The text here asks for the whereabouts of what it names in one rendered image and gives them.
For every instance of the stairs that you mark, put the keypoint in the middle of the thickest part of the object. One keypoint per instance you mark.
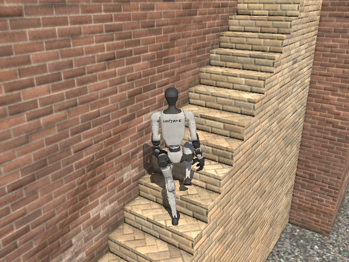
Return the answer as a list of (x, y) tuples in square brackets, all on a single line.
[(249, 111)]

